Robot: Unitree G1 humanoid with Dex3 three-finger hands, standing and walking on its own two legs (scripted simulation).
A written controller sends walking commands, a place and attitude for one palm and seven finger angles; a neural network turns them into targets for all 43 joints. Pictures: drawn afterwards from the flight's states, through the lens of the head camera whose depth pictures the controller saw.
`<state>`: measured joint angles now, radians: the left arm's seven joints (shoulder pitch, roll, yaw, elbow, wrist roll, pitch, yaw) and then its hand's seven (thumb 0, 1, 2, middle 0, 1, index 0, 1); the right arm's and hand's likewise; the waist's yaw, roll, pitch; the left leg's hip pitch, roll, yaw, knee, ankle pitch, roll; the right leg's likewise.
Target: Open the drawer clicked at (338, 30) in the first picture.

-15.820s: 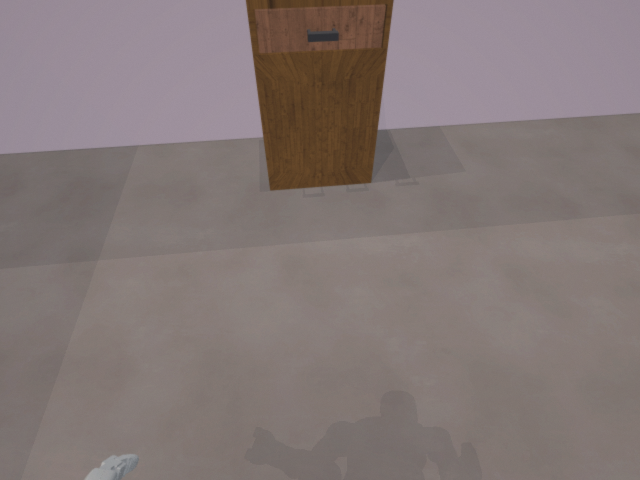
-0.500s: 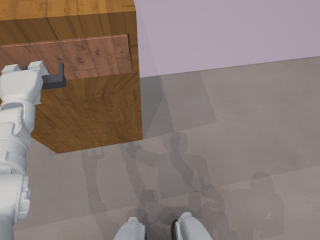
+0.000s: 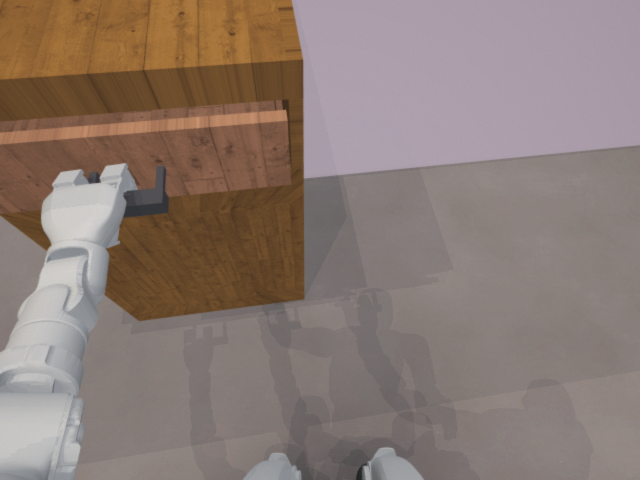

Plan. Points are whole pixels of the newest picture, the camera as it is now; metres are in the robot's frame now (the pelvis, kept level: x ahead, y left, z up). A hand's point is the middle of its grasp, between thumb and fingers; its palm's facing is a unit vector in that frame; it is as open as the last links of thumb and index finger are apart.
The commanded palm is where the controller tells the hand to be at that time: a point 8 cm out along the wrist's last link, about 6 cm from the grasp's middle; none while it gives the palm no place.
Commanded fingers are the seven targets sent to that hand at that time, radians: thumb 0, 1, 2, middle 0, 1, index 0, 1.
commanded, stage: pull the drawer open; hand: left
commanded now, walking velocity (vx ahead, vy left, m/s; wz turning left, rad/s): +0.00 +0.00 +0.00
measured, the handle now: (126, 190) +0.47 +0.28 +0.01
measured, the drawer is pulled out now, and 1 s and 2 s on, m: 0.03 0.16 0.30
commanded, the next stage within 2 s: none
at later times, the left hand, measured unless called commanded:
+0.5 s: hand (106, 241) +0.41 +0.30 -0.01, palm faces -0.09 -0.02 -1.00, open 5.9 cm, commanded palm +0.37 +0.27 +0.04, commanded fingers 0.00 0.90 0.90 -0.40 -1.35 -0.40 -1.35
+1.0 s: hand (98, 323) +0.30 +0.28 -0.02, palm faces -0.02 -0.06 -1.00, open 5.8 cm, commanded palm +0.26 +0.26 +0.04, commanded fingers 0.00 0.90 0.90 -0.40 -1.35 -0.40 -1.35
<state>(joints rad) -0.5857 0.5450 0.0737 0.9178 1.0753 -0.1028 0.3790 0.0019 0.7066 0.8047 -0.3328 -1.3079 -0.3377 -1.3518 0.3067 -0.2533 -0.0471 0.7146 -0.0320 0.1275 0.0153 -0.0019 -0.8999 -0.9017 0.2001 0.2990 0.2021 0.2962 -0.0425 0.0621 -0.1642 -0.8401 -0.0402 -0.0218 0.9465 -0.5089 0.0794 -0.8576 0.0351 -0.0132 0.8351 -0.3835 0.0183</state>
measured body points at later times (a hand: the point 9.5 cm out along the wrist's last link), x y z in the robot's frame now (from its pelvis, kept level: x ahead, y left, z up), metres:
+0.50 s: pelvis -0.02 -0.01 +0.00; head +0.11 -0.01 +0.43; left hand +0.41 +0.30 +0.04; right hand +0.00 -0.29 -0.13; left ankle -0.05 +0.06 -0.68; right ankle +0.00 -0.15 -0.68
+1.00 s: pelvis +0.01 +0.00 +0.01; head +0.08 +0.00 +0.46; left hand +0.29 +0.28 +0.04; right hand +0.17 -0.25 -0.10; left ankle -0.05 +0.06 -0.68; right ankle +0.00 -0.14 -0.68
